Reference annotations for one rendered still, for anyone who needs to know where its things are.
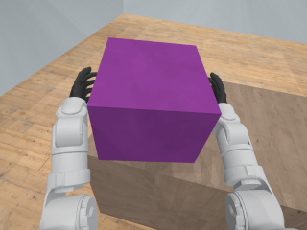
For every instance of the robot left upper arm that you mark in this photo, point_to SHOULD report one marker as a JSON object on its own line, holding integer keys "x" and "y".
{"x": 70, "y": 212}

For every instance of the robot left hand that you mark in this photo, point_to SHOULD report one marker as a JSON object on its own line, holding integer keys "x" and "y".
{"x": 79, "y": 88}

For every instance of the robot right upper arm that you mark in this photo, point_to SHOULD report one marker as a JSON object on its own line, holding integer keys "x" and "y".
{"x": 253, "y": 210}

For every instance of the pedestal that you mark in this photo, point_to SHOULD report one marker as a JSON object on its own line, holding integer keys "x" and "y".
{"x": 191, "y": 196}

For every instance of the robot right hand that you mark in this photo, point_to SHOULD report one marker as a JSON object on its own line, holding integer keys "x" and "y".
{"x": 218, "y": 88}

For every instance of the right robot forearm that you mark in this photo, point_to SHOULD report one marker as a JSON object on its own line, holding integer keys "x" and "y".
{"x": 241, "y": 170}

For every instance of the left robot forearm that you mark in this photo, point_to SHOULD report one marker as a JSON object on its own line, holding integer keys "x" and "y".
{"x": 69, "y": 148}

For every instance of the carton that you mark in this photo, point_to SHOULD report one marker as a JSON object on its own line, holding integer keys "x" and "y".
{"x": 151, "y": 102}

